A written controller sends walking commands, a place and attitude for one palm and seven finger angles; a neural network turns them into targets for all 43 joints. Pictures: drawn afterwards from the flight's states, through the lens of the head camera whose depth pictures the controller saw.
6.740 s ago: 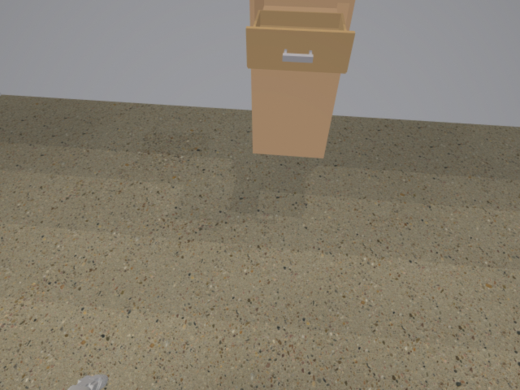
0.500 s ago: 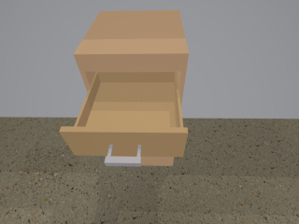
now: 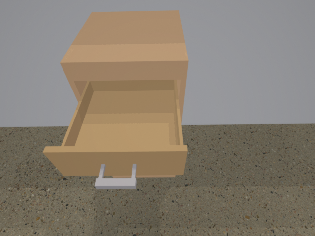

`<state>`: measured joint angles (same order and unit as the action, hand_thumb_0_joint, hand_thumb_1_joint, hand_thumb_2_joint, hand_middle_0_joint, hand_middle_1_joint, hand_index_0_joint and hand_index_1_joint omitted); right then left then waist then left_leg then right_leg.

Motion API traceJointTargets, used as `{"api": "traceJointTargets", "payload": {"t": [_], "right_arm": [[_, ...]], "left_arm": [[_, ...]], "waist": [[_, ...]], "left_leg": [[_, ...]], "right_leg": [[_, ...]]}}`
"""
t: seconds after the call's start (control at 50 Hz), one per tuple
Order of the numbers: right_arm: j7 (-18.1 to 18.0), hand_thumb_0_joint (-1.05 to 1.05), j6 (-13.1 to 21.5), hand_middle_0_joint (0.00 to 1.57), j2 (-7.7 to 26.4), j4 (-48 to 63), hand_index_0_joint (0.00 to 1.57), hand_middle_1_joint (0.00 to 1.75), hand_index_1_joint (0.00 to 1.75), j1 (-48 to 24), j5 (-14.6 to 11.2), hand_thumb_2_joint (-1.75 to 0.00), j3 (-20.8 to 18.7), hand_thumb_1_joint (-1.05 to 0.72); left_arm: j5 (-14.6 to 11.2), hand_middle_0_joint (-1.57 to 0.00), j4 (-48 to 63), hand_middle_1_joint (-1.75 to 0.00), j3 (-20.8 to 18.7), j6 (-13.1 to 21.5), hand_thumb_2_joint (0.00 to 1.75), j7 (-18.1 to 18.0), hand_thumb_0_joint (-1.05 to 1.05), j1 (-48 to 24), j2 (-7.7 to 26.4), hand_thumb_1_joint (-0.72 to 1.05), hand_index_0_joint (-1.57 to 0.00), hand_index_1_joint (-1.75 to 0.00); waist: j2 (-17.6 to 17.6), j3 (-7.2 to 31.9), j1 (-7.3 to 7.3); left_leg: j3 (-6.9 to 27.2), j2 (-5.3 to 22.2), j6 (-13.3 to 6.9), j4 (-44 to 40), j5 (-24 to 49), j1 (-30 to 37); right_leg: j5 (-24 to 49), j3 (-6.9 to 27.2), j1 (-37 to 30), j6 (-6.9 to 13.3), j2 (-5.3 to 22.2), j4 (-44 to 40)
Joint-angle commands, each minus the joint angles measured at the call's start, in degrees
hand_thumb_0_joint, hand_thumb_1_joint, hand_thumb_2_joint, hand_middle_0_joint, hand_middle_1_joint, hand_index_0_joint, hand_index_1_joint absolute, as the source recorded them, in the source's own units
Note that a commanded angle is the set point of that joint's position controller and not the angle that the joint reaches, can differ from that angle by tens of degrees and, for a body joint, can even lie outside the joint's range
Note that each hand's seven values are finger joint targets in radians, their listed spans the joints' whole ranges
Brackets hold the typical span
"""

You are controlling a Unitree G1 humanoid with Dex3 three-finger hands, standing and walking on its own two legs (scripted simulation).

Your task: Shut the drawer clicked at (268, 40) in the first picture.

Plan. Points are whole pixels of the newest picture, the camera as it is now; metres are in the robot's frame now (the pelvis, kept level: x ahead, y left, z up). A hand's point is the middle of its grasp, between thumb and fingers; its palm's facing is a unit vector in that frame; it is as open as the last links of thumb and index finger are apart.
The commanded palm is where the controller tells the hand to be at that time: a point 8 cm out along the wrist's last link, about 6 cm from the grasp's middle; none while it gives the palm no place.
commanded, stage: look again from close up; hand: left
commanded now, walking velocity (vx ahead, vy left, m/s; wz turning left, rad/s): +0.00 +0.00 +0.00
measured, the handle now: (117, 175) +0.28 +0.13 -0.02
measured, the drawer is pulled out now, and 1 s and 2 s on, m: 0.30 0.30 0.30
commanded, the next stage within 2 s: raise the hand and make a fist in 0.10 s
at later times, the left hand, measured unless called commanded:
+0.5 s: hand (99, 215) +0.17 +0.15 -0.01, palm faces +0.12 -0.99 -0.01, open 6.6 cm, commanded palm +0.09 +0.20 -0.04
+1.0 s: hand (107, 235) +0.13 +0.12 +0.00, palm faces +0.01 -1.00 -0.01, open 4.0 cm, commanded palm +0.08 +0.17 +0.01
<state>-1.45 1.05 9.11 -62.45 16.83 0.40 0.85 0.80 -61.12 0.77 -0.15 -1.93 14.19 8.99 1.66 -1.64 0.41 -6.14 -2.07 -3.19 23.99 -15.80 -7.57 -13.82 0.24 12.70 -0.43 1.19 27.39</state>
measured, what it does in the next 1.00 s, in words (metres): lowers itself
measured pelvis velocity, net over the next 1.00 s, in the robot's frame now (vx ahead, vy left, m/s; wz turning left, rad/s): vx -0.03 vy -0.03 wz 0.08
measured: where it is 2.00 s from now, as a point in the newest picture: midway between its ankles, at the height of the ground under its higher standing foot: outside the picture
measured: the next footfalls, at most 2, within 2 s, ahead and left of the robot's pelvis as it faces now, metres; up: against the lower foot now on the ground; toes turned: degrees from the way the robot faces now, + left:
none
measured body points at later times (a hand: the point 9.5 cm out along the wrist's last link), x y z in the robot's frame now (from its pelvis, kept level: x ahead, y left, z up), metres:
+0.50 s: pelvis -0.02 -0.03 -0.05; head +0.01 -0.03 +0.40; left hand +0.16 +0.21 -0.01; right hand +0.20 -0.29 -0.10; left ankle -0.03 +0.08 -0.74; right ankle +0.01 -0.12 -0.74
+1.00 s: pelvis -0.03 -0.03 -0.07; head +0.02 -0.04 +0.38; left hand +0.13 +0.18 +0.00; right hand +0.16 -0.22 -0.15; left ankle -0.03 +0.08 -0.74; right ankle +0.01 -0.12 -0.74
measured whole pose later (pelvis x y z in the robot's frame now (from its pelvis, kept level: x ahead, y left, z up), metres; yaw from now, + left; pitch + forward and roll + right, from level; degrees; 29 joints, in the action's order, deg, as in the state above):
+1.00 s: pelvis -0.03 -0.03 -0.07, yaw +4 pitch +11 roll -1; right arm -1.0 11.2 9.7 -29.1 15.7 -2.5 1.6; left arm -12.3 16.3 -0.8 18.0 12.3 37.8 9.8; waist 2.8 7.1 -0.1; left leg 0.1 0.6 -0.8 60.7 -29.5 -42.4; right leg -26.3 -6.2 43.2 2.5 0.4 58.2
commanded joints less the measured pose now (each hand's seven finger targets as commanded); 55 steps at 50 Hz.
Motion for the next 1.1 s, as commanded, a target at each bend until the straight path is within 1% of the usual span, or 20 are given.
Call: {"api": "traceJointTargets", "payload": {"t": [0.0,0.16,0.18,0.2,0.22,0.24,0.26,0.28,0.3,0.32,0.38,0.42,0.44,0.48,0.56,0.6,0.66,0.72,0.86,1.08], "right_arm": [[-0.44,0.00,0.98,0.20,5.85,1.51,0.20,0.30,0.30,3.36,0.18,-0.90,-1.37,-0.90],[-0.46,0.00,0.81,0.20,6.04,0.90,0.20,0.30,0.30,2.77,0.13,-0.90,-1.31,-0.90],[0.04,0.00,0.96,0.20,7.74,4.84,0.20,0.30,0.30,-2.75,-0.44,-0.90,-1.61,-0.90],[-2.26,0.00,8.97,0.20,16.50,24.80,0.20,0.30,0.30,-3.16,-3.23,-0.90,-3.73,-0.90],[-4.27,0.00,14.01,0.20,12.15,22.88,0.20,0.30,0.30,-6.99,-1.58,-0.90,-2.65,-0.90],[-3.32,0.00,15.92,0.20,10.11,22.03,0.20,0.30,0.30,-7.83,-2.17,-0.90,-2.51,-0.90],[-2.62,0.00,16.25,0.20,11.20,20.73,0.20,0.30,0.30,-4.54,-2.11,-0.90,-2.77,-0.90],[-2.01,0.00,17.15,0.20,12.32,24.19,0.20,0.30,0.30,-5.98,-1.46,-0.90,-3.81,-0.90],[-1.55,0.00,17.72,0.20,12.72,25.74,0.20,0.30,0.30,-6.38,-0.82,-0.90,-4.76,-0.90],[-0.94,0.00,18.08,0.20,12.04,27.77,0.20,0.30,0.30,-7.90,-0.51,-0.90,-4.99,-0.90],[1.64,0.00,18.38,0.20,11.36,33.00,0.20,0.30,0.30,-10.59,-0.57,-0.90,-5.85,-0.90],[3.01,0.00,18.88,0.20,11.88,36.35,0.20,0.30,0.30,-12.19,-0.71,-0.90,-6.76,-0.90],[3.48,0.00,18.34,0.20,11.71,37.59,0.20,0.30,0.30,-12.12,-1.44,-0.90,-7.08,-0.90],[3.67,0.00,18.37,0.20,11.55,42.64,0.20,0.30,0.30,-12.91,-2.13,-0.90,-6.37,-0.90],[1.94,0.00,17.38,0.20,11.09,45.01,0.20,0.30,0.30,-9.28,-2.47,-0.90,-6.17,-0.90],[1.17,0.00,16.40,0.20,10.45,44.71,0.20,0.30,0.30,-8.23,-2.51,-0.90,-5.72,-0.90],[0.33,0.00,15.70,0.20,10.44,44.17,0.20,0.30,0.30,-6.99,-2.02,-0.90,-5.06,-0.90],[-0.10,0.00,15.35,0.20,10.15,44.11,0.20,0.30,0.30,-7.04,-2.34,-0.90,-4.30,-0.90],[-0.49,0.00,14.29,0.20,8.49,45.13,0.20,0.30,0.30,-9.14,-3.24,-0.90,-3.48,-0.90],[0.40,0.00,14.62,0.20,8.53,46.87,0.20,0.30,0.30,-8.12,-2.89,-0.90,-3.74,-0.90]], "left_arm": [[-0.28,-0.20,1.90,-0.30,-1.25,0.92,0.90,-0.55,0.00,3.44,5.72,0.90,-0.20,-0.30],[-0.28,-0.20,1.73,-0.30,-1.20,1.08,0.90,-0.50,0.00,3.30,6.04,0.90,-0.20,-0.30],[0.22,-0.20,-0.79,-0.30,-1.48,2.02,0.90,-2.72,0.00,7.92,7.32,0.90,-0.20,-0.30],[-10.07,-0.22,83.84,-0.32,-13.34,14.32,0.90,-1.78,0.00,-37.34,22.32,0.90,-0.22,-0.32],[-5.92,-0.24,70.20,-0.34,-9.98,12.29,0.90,-2.81,0.00,-7.21,16.72,0.90,-0.24,-0.34],[-9.24,-0.26,61.80,-0.37,-2.07,5.74,0.90,-4.15,0.00,9.43,3.20,0.90,-0.26,-0.37],[-9.88,-0.28,61.60,-0.39,-2.60,5.97,0.90,-3.44,0.00,4.99,1.45,0.90,-0.28,-0.39],[-10.53,-0.30,62.90,-0.41,-4.26,9.09,0.90,-2.15,0.00,2.96,2.81,0.90,-0.30,-0.41],[-11.16,-0.32,60.54,-0.43,-7.82,12.63,0.90,-0.36,0.00,8.93,4.58,0.90,-0.32,-0.43],[-12.42,-0.34,56.40,-0.45,-7.47,16.45,0.90,2.34,0.00,17.83,1.73,0.90,-0.34,-0.45],[-14.64,-0.40,53.42,-0.52,-6.93,30.04,0.90,12.43,0.00,27.91,-1.38,0.90,-0.40,-0.52],[-14.52,-0.44,55.79,-0.56,-8.50,38.67,0.90,19.16,0.00,26.22,2.69,0.90,-0.44,-0.56],[-13.91,-0.46,55.11,-0.58,-11.57,38.72,0.90,20.40,0.00,28.94,5.57,0.90,-0.46,-0.58],[-15.55,-0.50,66.24,-0.62,-8.07,37.00,0.90,22.26,0.00,26.58,4.06,0.90,-0.50,-0.62],[-17.21,-0.58,81.32,-0.71,-9.43,32.22,0.90,20.10,0.00,20.21,6.80,0.90,-0.58,-0.71],[-16.58,-0.62,82.99,-0.75,-7.55,31.01,0.90,17.82,0.00,19.51,4.92,0.90,-0.62,-0.75],[-14.43,-0.68,88.20,-0.82,-6.43,31.18,0.90,15.50,0.00,14.80,6.09,0.90,-0.68,-0.82],[-13.82,-0.74,86.29,-0.88,-5.44,29.69,0.90,16.31,0.00,16.44,6.15,0.90,-0.74,-0.88],[-15.04,-0.88,86.02,-1.04,-5.47,21.86,0.90,16.26,0.00,26.12,4.37,0.90,-0.88,-1.04],[-11.77,-1.10,96.19,-1.27,-1.25,24.63,0.90,9.05,0.00,33.83,3.17,0.90,-1.10,-1.27]], "waist": [[-2.41,0.35,-0.20],[-2.45,-0.58,-0.05],[-11.17,-3.50,-2.12],[-1.22,26.07,3.77],[11.84,24.79,-1.69],[11.65,15.90,0.11],[3.30,7.44,2.27],[-0.15,2.08,2.68],[-4.55,3.66,1.34],[-9.18,2.80,-0.36],[-13.02,6.54,-3.14],[-9.94,9.80,-2.52],[-5.15,10.94,-4.05],[-1.80,18.13,-4.01],[0.52,20.37,-1.44],[-1.13,16.41,0.51],[0.55,17.36,1.90],[-0.39,16.76,1.86],[-2.96,19.30,-1.08],[-2.25,14.98,-1.25]], "left_leg": [[7.84,8.60,0.76,-4.56,14.82,0.29],[7.31,8.69,1.03,-4.86,13.35,0.77],[5.67,10.26,2.38,6.38,14.62,-6.91],[7.16,2.03,1.58,-0.20,20.17,5.15],[5.89,3.83,2.01,0.37,28.75,9.16],[7.18,4.76,5.07,0.09,28.49,3.67],[7.70,4.53,4.41,1.80,21.62,-0.99],[8.32,3.54,3.55,4.35,14.38,-6.61],[7.69,2.80,3.17,6.70,9.62,-10.62],[7.14,2.33,3.02,9.36,6.22,-15.54],[5.00,0.75,3.84,18.90,2.19,-27.67],[4.56,0.10,3.86,25.39,-0.35,-33.57],[3.85,-0.13,3.63,26.41,-0.86,-34.72],[3.43,-0.47,2.47,27.99,0.46,-34.53],[5.42,0.35,1.79,30.85,-0.40,-34.43],[6.21,0.85,1.57,32.06,-1.26,-35.77],[7.32,1.65,1.17,33.03,-1.19,-35.02],[7.86,1.88,1.18,32.49,-2.73,-35.91],[8.14,1.66,1.41,28.36,-0.27,-33.98],[7.57,1.80,1.34,25.90,-3.93,-32.71]], "right_leg": [[12.93,4.41,-0.76,2.71,4.79,-3.11],[13.55,4.86,-0.73,2.95,4.85,-4.38],[30.60,5.13,-2.13,1.05,7.67,-3.37],[24.46,2.69,-6.76,2.66,1.50,0.90],[13.88,1.05,-5.23,3.81,-0.64,2.71],[4.82,-3.51,1.42,2.70,-0.17,2.71],[3.64,-4.69,6.12,1.77,-0.50,2.56],[2.99,-5.58,9.46,1.68,-0.67,2.06],[1.39,-6.06,10.56,1.74,-0.96,3.05],[-0.67,-6.55,12.87,1.74,-1.18,5.36],[-0.53,-5.00,17.16,2.16,-0.95,15.17],[-0.35,-1.56,19.27,2.29,-0.02,19.68],[-1.40,-0.13,19.29,2.82,0.42,20.23],[-0.55,0.78,17.45,2.61,0.18,22.25],[-4.00,2.07,20.99,1.93,-0.49,22.17],[-3.85,2.25,22.96,1.52,-0.47,21.40],[-4.31,1.06,25.48,1.89,-1.06,22.68],[-6.94,0.43,25.36,1.88,-1.11,22.10],[-4.50,-0.99,18.11,1.31,-0.63,20.44],[-10.40,-2.79,20.93,1.89,-0.86,20.29]]}}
